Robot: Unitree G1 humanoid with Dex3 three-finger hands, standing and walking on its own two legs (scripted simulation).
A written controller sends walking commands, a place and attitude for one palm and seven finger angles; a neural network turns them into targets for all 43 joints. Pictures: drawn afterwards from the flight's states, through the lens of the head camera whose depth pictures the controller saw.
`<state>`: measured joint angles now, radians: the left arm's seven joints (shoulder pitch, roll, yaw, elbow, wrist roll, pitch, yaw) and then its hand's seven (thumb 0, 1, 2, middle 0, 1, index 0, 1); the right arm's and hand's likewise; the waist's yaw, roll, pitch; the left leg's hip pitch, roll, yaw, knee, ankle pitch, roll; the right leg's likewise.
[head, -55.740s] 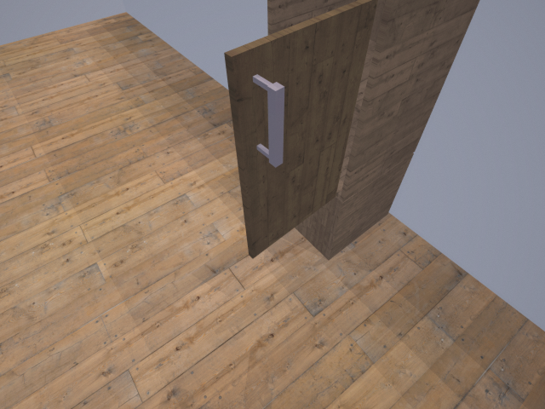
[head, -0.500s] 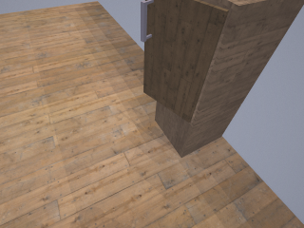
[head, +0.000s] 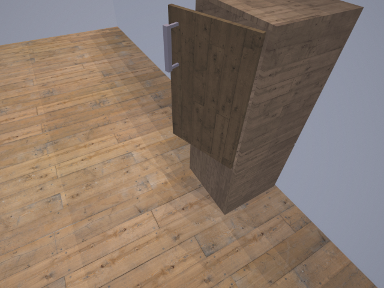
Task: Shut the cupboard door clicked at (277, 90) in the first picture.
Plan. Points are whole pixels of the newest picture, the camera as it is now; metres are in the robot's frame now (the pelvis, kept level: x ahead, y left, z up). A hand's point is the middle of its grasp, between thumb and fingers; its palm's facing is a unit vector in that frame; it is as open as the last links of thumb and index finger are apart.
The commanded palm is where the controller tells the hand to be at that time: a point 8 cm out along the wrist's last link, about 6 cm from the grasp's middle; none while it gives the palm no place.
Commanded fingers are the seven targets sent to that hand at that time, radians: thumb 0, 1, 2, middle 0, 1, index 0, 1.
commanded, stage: let the arm hang, fingers relaxed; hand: left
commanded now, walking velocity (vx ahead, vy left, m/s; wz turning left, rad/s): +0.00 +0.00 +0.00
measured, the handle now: (171, 47) +0.86 +0.11 +0.12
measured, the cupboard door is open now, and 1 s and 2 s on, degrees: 19 19 19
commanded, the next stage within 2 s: look to check the result in 0.06 s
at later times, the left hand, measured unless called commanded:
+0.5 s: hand out of the picture -0.04 +0.16 -0.18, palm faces +0.05 -0.98 -0.17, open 7.4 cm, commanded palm none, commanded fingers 0.00 0.90 0.90 -0.20 -0.30 -0.20 -0.30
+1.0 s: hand out of the picture +0.00 +0.18 -0.18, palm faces +0.10 -0.97 -0.20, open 7.4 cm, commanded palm none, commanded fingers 0.00 0.90 0.90 -0.20 -0.30 -0.20 -0.30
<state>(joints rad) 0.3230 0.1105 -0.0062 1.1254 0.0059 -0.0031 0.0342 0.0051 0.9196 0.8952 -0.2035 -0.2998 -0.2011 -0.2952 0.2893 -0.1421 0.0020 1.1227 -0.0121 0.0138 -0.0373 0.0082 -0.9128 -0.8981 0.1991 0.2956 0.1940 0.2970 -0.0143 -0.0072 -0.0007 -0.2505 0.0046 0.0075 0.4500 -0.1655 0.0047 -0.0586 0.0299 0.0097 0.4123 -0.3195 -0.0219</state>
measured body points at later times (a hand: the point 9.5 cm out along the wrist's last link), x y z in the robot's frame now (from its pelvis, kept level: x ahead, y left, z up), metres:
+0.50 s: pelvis +0.01 +0.00 +0.00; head +0.02 +0.00 +0.45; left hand -0.04 +0.21 -0.16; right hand +0.00 -0.22 -0.16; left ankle +0.05 +0.12 -0.74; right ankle -0.06 -0.11 -0.74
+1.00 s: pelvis +0.01 +0.00 -0.01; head +0.02 +0.01 +0.44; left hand -0.01 +0.23 -0.17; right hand +0.02 -0.22 -0.17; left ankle +0.05 +0.12 -0.74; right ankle -0.06 -0.11 -0.74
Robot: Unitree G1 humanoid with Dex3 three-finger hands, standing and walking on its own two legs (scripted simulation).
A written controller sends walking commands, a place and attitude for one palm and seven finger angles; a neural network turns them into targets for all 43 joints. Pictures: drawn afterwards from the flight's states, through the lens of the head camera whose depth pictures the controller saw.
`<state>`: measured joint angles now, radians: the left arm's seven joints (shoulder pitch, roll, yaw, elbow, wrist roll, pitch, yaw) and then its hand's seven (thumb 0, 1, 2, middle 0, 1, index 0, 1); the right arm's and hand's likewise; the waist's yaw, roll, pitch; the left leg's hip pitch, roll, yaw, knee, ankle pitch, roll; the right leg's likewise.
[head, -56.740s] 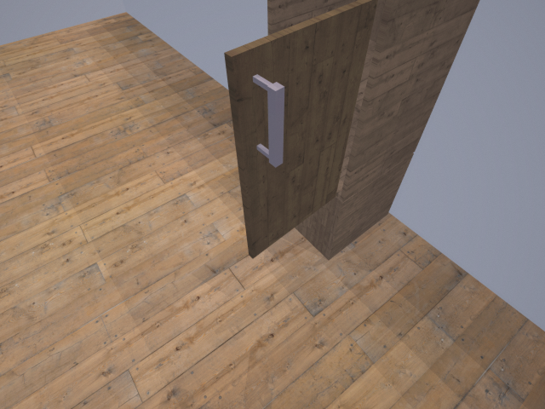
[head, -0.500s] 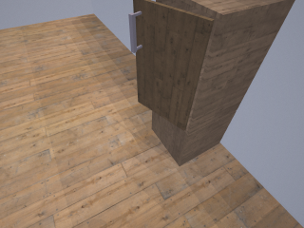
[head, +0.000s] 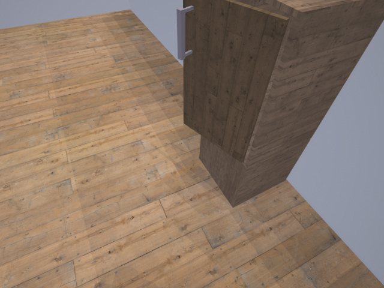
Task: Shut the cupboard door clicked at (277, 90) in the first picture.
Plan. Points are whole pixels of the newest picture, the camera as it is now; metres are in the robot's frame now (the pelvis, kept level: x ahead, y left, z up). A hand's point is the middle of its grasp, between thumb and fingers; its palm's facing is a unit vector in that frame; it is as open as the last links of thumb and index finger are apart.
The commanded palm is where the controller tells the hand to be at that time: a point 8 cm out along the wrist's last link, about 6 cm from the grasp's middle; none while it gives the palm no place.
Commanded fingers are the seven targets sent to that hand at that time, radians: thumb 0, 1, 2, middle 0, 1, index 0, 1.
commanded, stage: walk to a spot facing it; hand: left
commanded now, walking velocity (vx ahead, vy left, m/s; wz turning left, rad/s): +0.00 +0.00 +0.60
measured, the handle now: (185, 33) +0.85 +0.06 +0.13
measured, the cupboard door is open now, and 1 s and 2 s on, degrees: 19 19 19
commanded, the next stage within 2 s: none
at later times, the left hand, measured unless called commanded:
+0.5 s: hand out of the picture +0.05 +0.24 -0.15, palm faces +0.27 -0.92 -0.28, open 7.4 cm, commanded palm none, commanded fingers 0.00 0.90 0.90 -0.20 -0.30 -0.20 -0.30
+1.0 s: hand out of the picture -0.12 +0.13 -0.18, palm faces +0.63 -0.73 -0.26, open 7.4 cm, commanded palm none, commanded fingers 0.00 0.90 0.90 -0.20 -0.30 -0.20 -0.30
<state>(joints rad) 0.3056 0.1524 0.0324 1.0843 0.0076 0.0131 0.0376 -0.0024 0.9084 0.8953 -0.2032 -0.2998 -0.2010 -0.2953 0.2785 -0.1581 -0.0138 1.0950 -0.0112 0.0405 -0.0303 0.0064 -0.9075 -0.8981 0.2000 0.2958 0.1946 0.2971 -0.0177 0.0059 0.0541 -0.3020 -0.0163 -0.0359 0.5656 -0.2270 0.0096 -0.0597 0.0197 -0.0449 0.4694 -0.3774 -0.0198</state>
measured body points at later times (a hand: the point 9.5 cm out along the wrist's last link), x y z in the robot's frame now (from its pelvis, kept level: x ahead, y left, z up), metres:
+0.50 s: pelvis -0.01 -0.01 +0.01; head +0.04 +0.01 +0.45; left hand +0.04 +0.28 -0.13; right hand +0.12 -0.25 -0.13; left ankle +0.04 +0.10 -0.73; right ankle +0.01 -0.16 -0.69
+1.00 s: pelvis +0.00 -0.04 -0.02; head +0.04 +0.00 +0.43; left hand -0.15 +0.17 -0.16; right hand +0.26 -0.15 -0.15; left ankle -0.08 +0.07 -0.74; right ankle +0.02 -0.15 -0.72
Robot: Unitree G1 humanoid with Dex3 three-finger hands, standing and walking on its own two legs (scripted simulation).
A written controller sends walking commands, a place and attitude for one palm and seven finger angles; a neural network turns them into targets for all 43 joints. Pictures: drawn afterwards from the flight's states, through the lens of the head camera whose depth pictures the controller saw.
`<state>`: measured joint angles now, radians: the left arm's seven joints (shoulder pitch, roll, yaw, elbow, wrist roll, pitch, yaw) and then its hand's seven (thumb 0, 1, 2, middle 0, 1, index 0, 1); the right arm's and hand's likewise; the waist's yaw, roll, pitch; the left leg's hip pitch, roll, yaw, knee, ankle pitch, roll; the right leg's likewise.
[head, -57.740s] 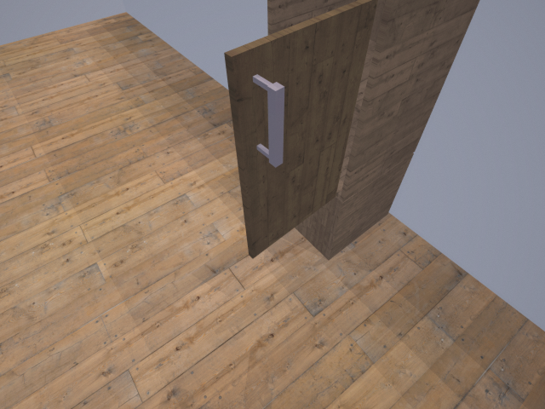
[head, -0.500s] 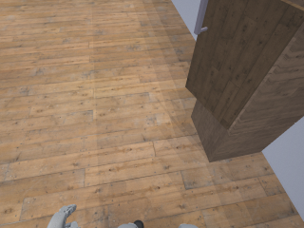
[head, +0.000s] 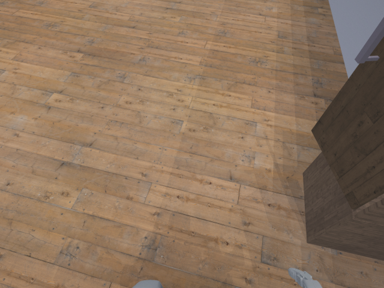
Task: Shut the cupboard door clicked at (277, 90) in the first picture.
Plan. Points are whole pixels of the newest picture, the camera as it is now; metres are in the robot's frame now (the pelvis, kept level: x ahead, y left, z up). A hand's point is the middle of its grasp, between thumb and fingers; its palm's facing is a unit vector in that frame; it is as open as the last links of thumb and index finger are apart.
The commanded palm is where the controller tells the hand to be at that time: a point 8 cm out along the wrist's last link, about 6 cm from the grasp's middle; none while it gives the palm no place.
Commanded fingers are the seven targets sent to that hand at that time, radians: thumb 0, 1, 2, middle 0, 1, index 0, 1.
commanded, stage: walk to a spot facing it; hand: left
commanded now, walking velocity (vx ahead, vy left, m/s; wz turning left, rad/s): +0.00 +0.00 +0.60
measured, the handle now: out of the picture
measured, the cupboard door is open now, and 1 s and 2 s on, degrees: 19 19 19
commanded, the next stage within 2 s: turn to face it in 1.42 s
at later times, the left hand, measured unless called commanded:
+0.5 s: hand out of the picture +0.01 +0.17 -0.14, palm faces +0.37 -0.90 -0.22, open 7.4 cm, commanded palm none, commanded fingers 0.00 0.90 0.90 -0.20 -0.30 -0.20 -0.30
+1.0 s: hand (70, 236) +0.22 +0.31 -0.12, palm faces +0.51 -0.83 -0.23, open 7.4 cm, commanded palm none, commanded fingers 0.00 0.90 0.90 -0.20 -0.30 -0.20 -0.30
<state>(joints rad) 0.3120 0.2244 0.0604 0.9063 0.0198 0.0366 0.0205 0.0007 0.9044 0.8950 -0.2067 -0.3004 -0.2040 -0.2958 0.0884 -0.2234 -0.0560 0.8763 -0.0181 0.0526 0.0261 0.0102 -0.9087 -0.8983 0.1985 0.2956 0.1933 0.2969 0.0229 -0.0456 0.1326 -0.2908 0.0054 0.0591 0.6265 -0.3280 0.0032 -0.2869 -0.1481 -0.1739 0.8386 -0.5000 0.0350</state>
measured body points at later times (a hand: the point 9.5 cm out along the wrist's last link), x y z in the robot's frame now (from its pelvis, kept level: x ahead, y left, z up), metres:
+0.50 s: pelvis +0.05 -0.02 +0.02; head +0.09 -0.01 +0.47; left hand -0.01 +0.22 -0.12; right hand +0.20 -0.24 -0.12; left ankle +0.02 +0.11 -0.65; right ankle +0.04 -0.14 -0.72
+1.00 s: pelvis +0.21 +0.07 +0.02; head +0.24 +0.08 +0.46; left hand +0.19 +0.35 -0.11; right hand +0.32 -0.13 -0.14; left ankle +0.08 +0.14 -0.72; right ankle +0.37 +0.02 -0.70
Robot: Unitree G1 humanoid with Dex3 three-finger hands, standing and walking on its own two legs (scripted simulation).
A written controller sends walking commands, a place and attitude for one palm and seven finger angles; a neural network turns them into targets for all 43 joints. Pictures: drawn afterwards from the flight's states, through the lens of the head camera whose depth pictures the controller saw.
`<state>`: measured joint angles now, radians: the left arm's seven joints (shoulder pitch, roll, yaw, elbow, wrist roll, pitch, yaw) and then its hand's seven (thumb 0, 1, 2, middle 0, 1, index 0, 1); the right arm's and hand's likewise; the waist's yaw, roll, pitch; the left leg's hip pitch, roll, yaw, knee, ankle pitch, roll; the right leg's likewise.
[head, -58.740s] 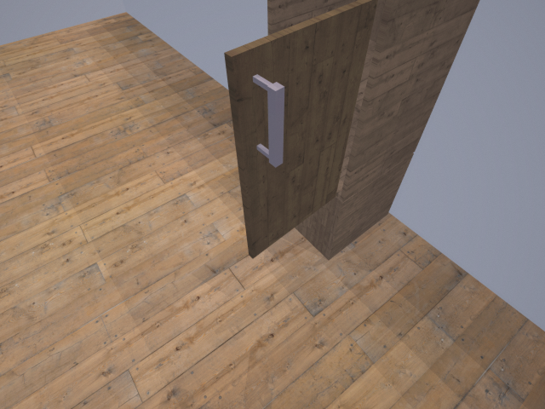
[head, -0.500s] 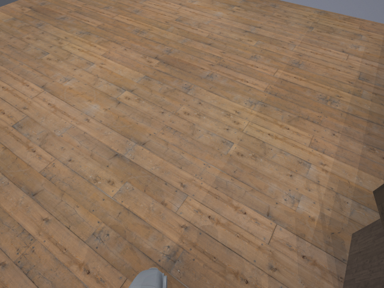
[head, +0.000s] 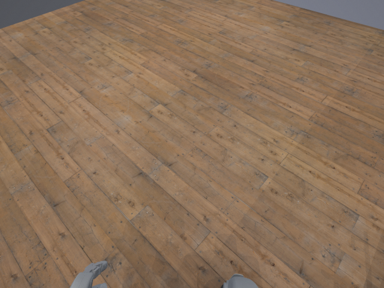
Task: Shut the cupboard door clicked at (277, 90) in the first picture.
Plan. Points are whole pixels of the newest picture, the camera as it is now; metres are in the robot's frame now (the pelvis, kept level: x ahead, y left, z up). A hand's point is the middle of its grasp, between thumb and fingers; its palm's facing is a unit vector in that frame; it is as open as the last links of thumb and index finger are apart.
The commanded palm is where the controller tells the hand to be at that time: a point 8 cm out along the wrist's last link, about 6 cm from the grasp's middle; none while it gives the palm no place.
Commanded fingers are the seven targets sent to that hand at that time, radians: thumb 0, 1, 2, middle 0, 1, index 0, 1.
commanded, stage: walk to a spot facing it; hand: left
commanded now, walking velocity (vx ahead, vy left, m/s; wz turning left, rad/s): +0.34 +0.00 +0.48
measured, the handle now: out of the picture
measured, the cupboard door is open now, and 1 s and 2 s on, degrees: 19 19 19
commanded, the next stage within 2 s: turn to face it in 0.42 s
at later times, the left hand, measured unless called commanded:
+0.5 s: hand out of the picture +0.10 +0.19 -0.19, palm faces +0.37 -0.91 -0.18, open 7.3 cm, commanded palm none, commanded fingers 0.00 0.90 0.90 -0.20 -0.30 -0.20 -0.30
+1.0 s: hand (111, 196) +0.39 +0.26 -0.17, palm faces +0.19 -0.96 -0.19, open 7.4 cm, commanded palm none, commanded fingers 0.00 0.90 0.90 -0.20 -0.30 -0.20 -0.30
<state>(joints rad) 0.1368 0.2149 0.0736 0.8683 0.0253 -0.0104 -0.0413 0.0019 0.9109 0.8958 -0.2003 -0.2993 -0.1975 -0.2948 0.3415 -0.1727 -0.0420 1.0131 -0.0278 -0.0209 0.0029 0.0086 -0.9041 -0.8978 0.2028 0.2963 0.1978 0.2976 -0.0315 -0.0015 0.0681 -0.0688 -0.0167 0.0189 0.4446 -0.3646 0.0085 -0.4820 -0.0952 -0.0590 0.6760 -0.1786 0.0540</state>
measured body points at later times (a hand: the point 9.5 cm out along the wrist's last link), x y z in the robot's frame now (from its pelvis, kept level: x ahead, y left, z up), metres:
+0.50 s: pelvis +0.21 +0.03 -0.02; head +0.25 +0.06 +0.43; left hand +0.08 +0.24 -0.17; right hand +0.43 -0.16 -0.13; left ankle +0.28 +0.14 -0.74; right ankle +0.12 -0.12 -0.72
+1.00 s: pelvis +0.35 +0.07 -0.01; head +0.38 +0.07 +0.44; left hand +0.38 +0.31 -0.16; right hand +0.43 -0.16 -0.16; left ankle +0.28 +0.14 -0.72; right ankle +0.38 -0.03 -0.73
